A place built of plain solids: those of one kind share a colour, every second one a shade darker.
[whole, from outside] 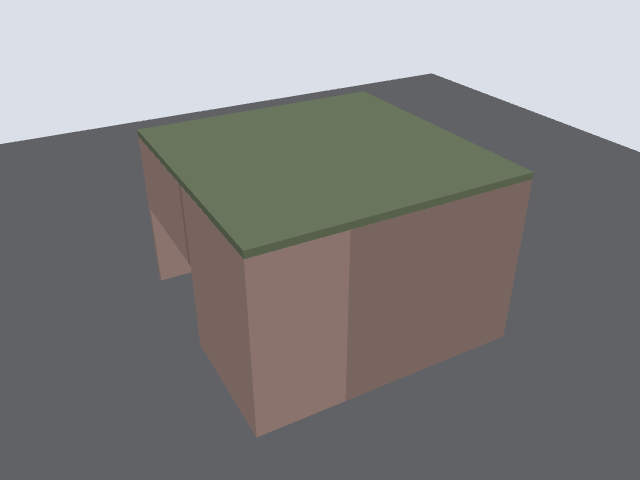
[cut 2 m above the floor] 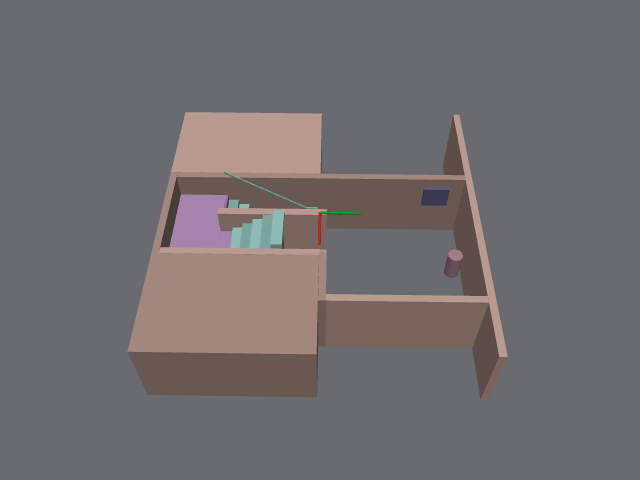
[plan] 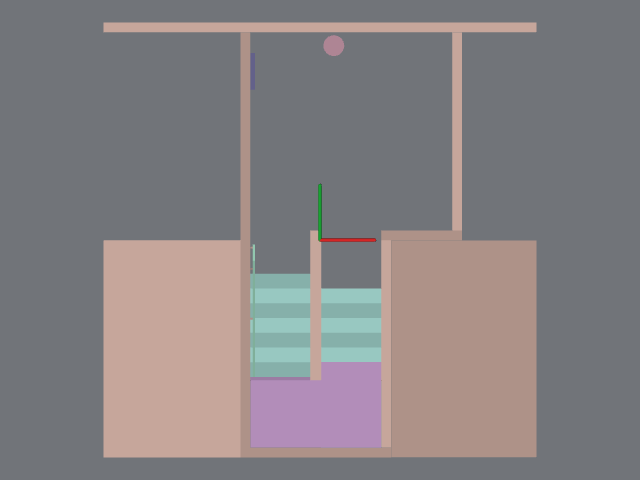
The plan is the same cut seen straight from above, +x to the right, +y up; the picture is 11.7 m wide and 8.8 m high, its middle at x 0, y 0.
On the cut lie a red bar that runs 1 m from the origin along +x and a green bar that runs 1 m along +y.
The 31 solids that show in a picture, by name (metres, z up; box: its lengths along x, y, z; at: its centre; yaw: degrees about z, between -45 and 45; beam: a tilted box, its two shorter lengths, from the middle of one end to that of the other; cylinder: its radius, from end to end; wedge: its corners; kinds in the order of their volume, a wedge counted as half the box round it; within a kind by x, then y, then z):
{
 "wall_1": {"box": [0.18, 3.63, 2.37], "at": [-3.88, 1.99, 3.86]},
 "wall_2": {"box": [2.51, 3.98, 5.35], "at": [-2.71, -2.0, 2.38]},
 "wall_3": {"box": [2.69, 0.18, 2.37], "at": [-2.62, 0.08, 3.86]},
 "wall_4": {"box": [0.18, 3.98, 5.35], "at": [-1.37, -1.82, 2.38]},
 "wall_5": {"box": [0.18, 3.63, 2.79], "at": [-1.37, 1.99, 1.1]},
 "wall_6": {"box": [2.76, 0.18, 5.35], "at": [-0.08, -3.9, 2.38]},
 "wall_7": {"box": [0.2, 2.75, 5.35], "at": [-0.08, -1.2, 2.38]},
 "wall_8": {"box": [7.94, 0.18, 5.35], "at": [0.0, 3.9, 2.38]},
 "wall_9": {"box": [0.18, 3.98, 5.35], "at": [1.21, -1.82, 2.38]},
 "wall_10": {"box": [1.48, 0.18, 2.79], "at": [1.86, 0.08, 1.1]},
 "wall_11": {"box": [0.18, 3.63, 2.79], "at": [2.51, 1.99, 1.1]},
 "wall_12": {"box": [2.67, 3.98, 5.35], "at": [2.64, -2.0, 2.38]},
 "roof_1": {"box": [7.94, 7.97, 0.2], "at": [0.0, 0.0, 5.15]},
 "floor_1": {"wedge": [[-1.28, -2.59, 1.12], [-1.28, -2.57, 1.34], [-1.28, -2.51, 1.12], [-1.28, -2.51, 1.34], [-0.18, -2.59, 1.12], [-0.18, -2.57, 1.34], [-0.18, -2.51, 1.12], [-0.18, -2.51, 1.34]]},
 "floor_2": {"box": [2.4, 1.24, 0.21], "at": [-0.08, -3.19, 1.23]},
 "floor_3": {"wedge": [[0.02, -2.59, 1.12], [0.02, -2.57, 1.34], [0.02, -2.24, 1.12], [0.02, -2.24, 1.34], [1.12, -2.59, 1.12], [1.12, -2.57, 1.34], [1.12, -2.24, 1.12], [1.12, -2.24, 1.34]]},
 "tread_1": {"wedge": [[-1.28, -2.51, 1.01], [-1.28, -2.51, 1.15], [-1.28, -2.24, 0.84], [-1.28, -2.24, 1.15], [-0.18, -2.51, 1.01], [-0.18, -2.51, 1.15], [-0.18, -2.24, 0.84], [-0.18, -2.24, 1.15]]},
 "tread_2": {"wedge": [[-1.28, -2.24, 0.84], [-1.28, -2.24, 0.98], [-1.28, -1.97, 0.67], [-1.28, -1.97, 0.99], [-0.18, -2.24, 0.84], [-0.18, -2.24, 0.98], [-0.18, -1.97, 0.67], [-0.18, -1.97, 0.99]]},
 "tread_3": {"wedge": [[-1.28, -1.97, 0.67], [-1.28, -1.97, 0.82], [-1.28, -1.7, 0.5], [-1.28, -1.7, 0.82], [-0.18, -1.97, 0.67], [-0.18, -1.97, 0.82], [-0.18, -1.7, 0.5], [-0.18, -1.7, 0.82]]},
 "tread_4": {"wedge": [[-1.28, -1.7, 0.51], [-1.28, -1.7, 0.65], [-1.28, -1.43, 0.34], [-1.28, -1.43, 0.65], [-0.18, -1.7, 0.51], [-0.18, -1.7, 0.65], [-0.18, -1.43, 0.34], [-0.18, -1.43, 0.65]]},
 "tread_5": {"wedge": [[-1.28, -1.43, 0.34], [-1.28, -1.43, 0.48], [-1.28, -1.16, 0.17], [-1.28, -1.16, 0.49], [-0.18, -1.43, 0.34], [-0.18, -1.43, 0.48], [-0.18, -1.16, 0.17], [-0.18, -1.16, 0.49]]},
 "tread_6": {"wedge": [[-1.28, -1.16, 0.17], [-1.28, -1.16, 0.32], [-1.28, -0.89, 0.0], [-1.28, -0.89, 0.32], [-0.18, -1.16, 0.17], [-0.18, -1.16, 0.32], [-0.18, -0.89, 0.0], [-0.18, -0.89, 0.32]]},
 "tread_7": {"wedge": [[-1.28, -0.89, 0.0], [-1.28, -0.89, 0.15], [-1.28, -0.62, -0.05], [-1.28, -0.62, 0.15], [-0.18, -0.89, 0.0], [-0.18, -0.89, 0.15], [-0.18, -0.62, -0.05], [-0.18, -0.62, 0.15]]},
 "tread_8": {"wedge": [[0.02, -2.24, 1.17], [0.02, -2.24, 1.49], [0.02, -1.97, 1.34], [0.02, -1.97, 1.49], [1.12, -2.24, 1.17], [1.12, -2.24, 1.49], [1.12, -1.97, 1.34], [1.12, -1.97, 1.49]]},
 "tread_9": {"wedge": [[0.02, -1.97, 1.34], [0.02, -1.97, 1.65], [0.02, -1.7, 1.51], [0.02, -1.7, 1.65], [1.12, -1.97, 1.34], [1.12, -1.97, 1.65], [1.12, -1.7, 1.51], [1.12, -1.7, 1.65]]},
 "tread_10": {"wedge": [[0.02, -1.7, 1.51], [0.02, -1.7, 1.82], [0.02, -1.43, 1.68], [0.02, -1.43, 1.82], [1.12, -1.7, 1.51], [1.12, -1.7, 1.82], [1.12, -1.43, 1.68], [1.12, -1.43, 1.82]]},
 "tread_11": {"wedge": [[0.02, -1.43, 1.67], [0.02, -1.43, 1.99], [0.02, -1.16, 1.84], [0.02, -1.16, 1.99], [1.12, -1.43, 1.67], [1.12, -1.43, 1.99], [1.12, -1.16, 1.84], [1.12, -1.16, 1.99]]},
 "tread_12": {"wedge": [[0.02, -1.16, 1.84], [0.02, -1.16, 2.16], [0.02, -0.89, 2.01], [0.02, -0.89, 2.15], [1.12, -1.16, 1.84], [1.12, -1.16, 2.16], [1.12, -0.89, 2.01], [1.12, -0.89, 2.15]]},
 "bin_1": {"cylinder": 0.19, "from": [0.25, 3.56, 0.0], "to": [0.25, 3.56, 0.75]},
 "guard_rail_1": {"wedge": [[-1.23, -2.51, 2.22], [-1.23, -2.51, 2.27], [-1.23, -0.38, 0.88], [-1.23, -0.38, 0.93], [-1.19, -2.51, 2.22], [-1.19, -2.51, 2.27], [-1.19, -0.38, 0.88], [-1.19, -0.38, 0.93]]},
 "cabinet_1": {"box": [0.09, 0.68, 0.61], "at": [-1.23, 3.09, 1.4]}
}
